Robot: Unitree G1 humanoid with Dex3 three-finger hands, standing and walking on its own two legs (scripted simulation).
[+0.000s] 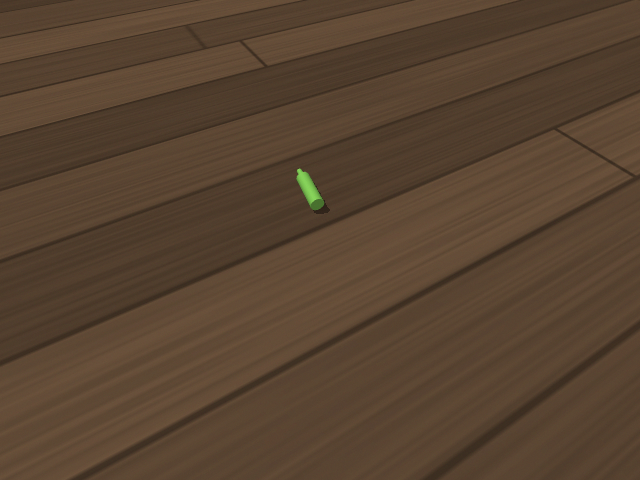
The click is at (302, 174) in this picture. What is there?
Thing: lying bottle
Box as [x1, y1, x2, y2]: [296, 169, 323, 209]
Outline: 298,169 296,179 311,208 320,208 323,204 323,200 308,173 303,172 301,169
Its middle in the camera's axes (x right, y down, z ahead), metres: -0.07 -0.23 +1.82
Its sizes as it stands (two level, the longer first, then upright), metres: 0.248 0.065 0.065
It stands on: the floor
